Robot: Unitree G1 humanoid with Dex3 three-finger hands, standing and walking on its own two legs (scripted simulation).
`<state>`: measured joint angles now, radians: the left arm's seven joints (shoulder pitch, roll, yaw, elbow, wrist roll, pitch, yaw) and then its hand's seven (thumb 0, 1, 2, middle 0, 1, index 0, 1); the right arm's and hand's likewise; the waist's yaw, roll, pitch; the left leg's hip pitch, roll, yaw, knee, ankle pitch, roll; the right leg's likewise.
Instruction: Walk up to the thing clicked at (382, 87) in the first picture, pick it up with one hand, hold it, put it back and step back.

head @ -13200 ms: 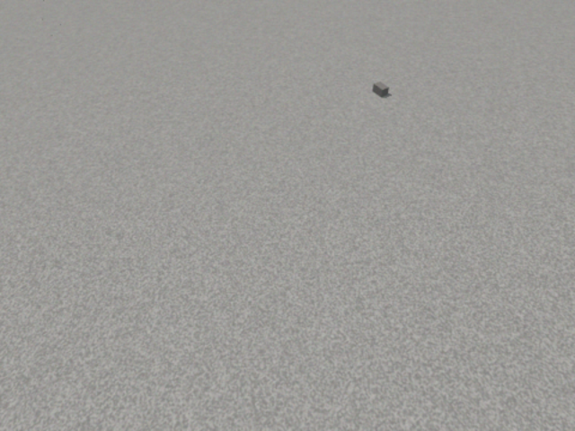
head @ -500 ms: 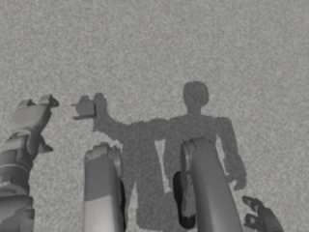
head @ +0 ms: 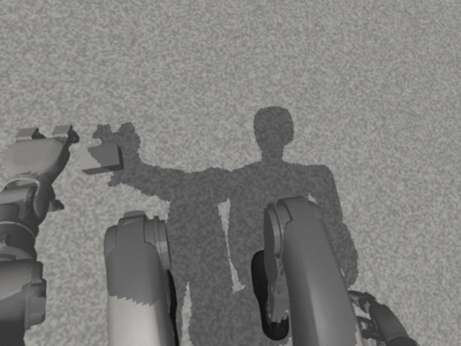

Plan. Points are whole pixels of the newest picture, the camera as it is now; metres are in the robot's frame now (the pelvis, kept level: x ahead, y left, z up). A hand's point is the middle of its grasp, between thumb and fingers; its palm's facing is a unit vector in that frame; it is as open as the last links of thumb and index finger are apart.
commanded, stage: rise first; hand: left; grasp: from above
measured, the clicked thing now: (102, 159) +0.48 +0.27 -0.32
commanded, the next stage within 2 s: none
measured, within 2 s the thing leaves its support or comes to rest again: neither
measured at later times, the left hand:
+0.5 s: hand (64, 172) +0.42 +0.30 -0.19, palm faces -0.45 -0.04 -0.89, open 13.2 cm
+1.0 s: hand (67, 168) +0.43 +0.30 -0.20, palm faces -0.45 -0.05 -0.89, open 13.5 cm
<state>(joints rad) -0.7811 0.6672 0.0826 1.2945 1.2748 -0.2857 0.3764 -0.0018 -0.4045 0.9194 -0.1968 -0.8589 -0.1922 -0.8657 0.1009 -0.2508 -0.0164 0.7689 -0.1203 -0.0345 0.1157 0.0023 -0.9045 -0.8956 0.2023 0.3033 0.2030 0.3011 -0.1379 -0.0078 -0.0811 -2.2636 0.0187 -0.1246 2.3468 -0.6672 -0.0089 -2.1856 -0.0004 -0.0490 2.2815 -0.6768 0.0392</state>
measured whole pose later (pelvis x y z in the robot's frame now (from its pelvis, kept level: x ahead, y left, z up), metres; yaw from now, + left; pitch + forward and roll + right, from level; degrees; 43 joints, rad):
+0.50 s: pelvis +0.01 +0.00 -0.02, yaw -1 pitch +34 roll -7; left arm -0.82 0.69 0.11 1.36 1.29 -0.28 0.45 0.00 -0.36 0.87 -0.22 -0.87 -0.22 -0.87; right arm 0.10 -0.26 -0.01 0.79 -0.15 -0.04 0.13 0.00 -0.91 -0.89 0.20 0.30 0.20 0.30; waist -0.17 -0.02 -0.06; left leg -2.31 0.02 -0.14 2.41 -0.70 -0.02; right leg -2.23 0.01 -0.06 2.34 -0.70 0.03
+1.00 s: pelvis +0.01 +0.00 -0.03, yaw -1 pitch +33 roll -8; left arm -0.86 0.72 0.11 1.43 1.30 -0.28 0.45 0.00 -0.42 0.93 -0.21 -0.87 -0.19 -0.89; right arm 0.11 -0.26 0.03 0.79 -0.17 -0.05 0.13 0.00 -0.91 -0.90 0.20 0.30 0.20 0.30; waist -0.19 -0.03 -0.04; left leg -2.33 0.02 -0.15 2.44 -0.69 -0.02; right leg -2.25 0.01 -0.07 2.36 -0.69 0.04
